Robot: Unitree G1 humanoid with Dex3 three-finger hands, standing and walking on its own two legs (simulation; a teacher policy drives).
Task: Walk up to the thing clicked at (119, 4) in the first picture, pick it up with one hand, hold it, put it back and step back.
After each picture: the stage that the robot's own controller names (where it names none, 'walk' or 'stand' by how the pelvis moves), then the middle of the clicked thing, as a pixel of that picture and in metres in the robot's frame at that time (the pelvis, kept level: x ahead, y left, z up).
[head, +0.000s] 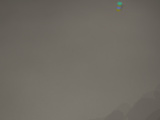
stand; (119, 6) +2.17 -0.50 -0.72
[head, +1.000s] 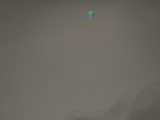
walk; (90, 15) +2.08 +0.04 -0.69
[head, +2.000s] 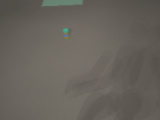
walk; (66, 33) +1.49 +0.28 -0.71
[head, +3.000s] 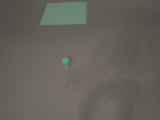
walk; (66, 64) +1.04 +0.26 -0.72
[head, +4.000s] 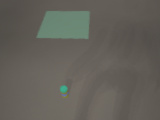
walk; (64, 91) +0.70 +0.23 -0.71
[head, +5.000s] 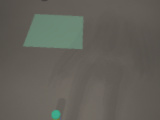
stand; (56, 116) +0.45 +0.20 -0.69
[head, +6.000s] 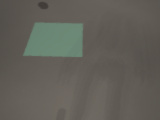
stand; out of the picture +0.40 +0.21 -0.72
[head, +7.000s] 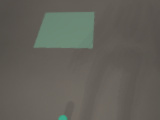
stand; out of the picture +0.38 +0.22 -0.71
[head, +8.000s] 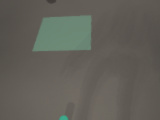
stand; out of the picture +0.40 +0.22 -0.70
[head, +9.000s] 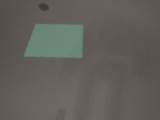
stand; out of the picture +0.40 +0.22 -0.72
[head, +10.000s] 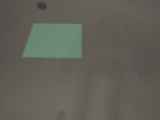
stand; out of the picture +0.38 +0.21 -0.73
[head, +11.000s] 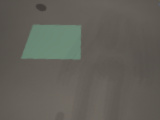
stand; out of the picture +0.37 +0.22 -0.73
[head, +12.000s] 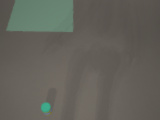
go down; (46, 109) +0.39 +0.23 -0.65
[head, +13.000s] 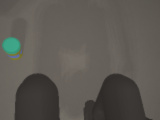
go down; (13, 49) +0.45 +0.27 -0.29
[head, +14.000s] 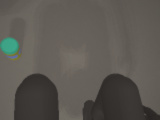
close in; (11, 49) +0.45 +0.27 -0.29
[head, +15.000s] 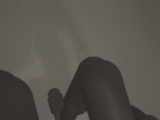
close in; out of the picture +0.43 +0.32 -0.22
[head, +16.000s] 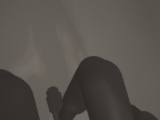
close; out of the picture +0.42 +0.31 -0.23
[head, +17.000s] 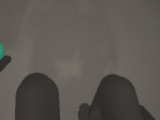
lift; out of the picture +0.36 +0.30 -0.11
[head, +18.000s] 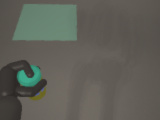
hold; (33, 83) +0.33 +0.18 +0.03
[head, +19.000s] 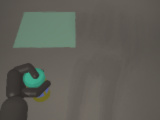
hold; (37, 85) +0.33 +0.17 +0.01
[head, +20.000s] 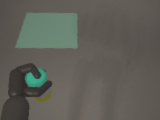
hold; (39, 85) +0.33 +0.17 +0.00
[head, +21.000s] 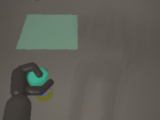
crouch; (41, 84) +0.34 +0.16 +0.00
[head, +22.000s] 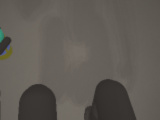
crouch; out of the picture +0.45 +0.26 -0.10
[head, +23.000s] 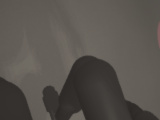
lower; out of the picture +0.43 +0.33 -0.23
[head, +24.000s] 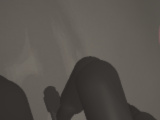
lower; out of the picture +0.42 +0.33 -0.23
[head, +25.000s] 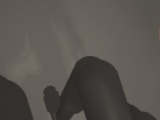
lower; out of the picture +0.42 +0.33 -0.23
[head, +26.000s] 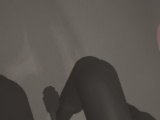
lower; out of the picture +0.42 +0.33 -0.23
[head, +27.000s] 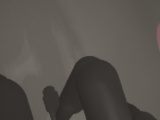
loosen; out of the picture +0.42 +0.33 -0.23
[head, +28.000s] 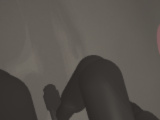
withdraw; out of the picture +0.41 +0.32 -0.23
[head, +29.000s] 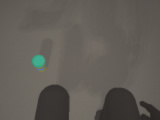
walk; (40, 63) +0.45 +0.24 -0.40
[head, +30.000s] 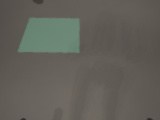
stand; out of the picture +0.37 +0.21 -0.66
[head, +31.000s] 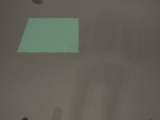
stand; out of the picture +0.38 +0.22 -0.67
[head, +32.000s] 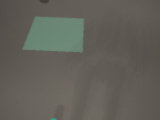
stand; out of the picture +0.39 +0.21 -0.68
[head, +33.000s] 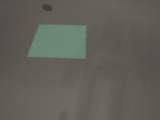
stand; out of the picture +0.39 +0.21 -0.73
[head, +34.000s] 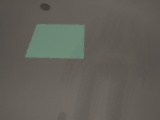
stand; out of the picture +0.37 +0.22 -0.73
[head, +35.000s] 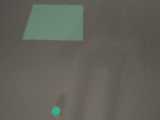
walk; (56, 113) +0.41 +0.21 -0.71
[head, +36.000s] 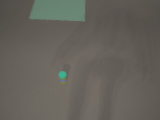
walk; (62, 77) +0.70 +0.16 -0.70
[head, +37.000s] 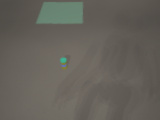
stand; (63, 63) +1.04 +0.27 -0.70
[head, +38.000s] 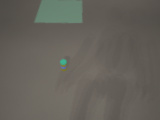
stand; (63, 65) +1.00 +0.20 -0.72
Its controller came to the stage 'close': yes
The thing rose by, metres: 0.71
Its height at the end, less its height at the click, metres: +0.00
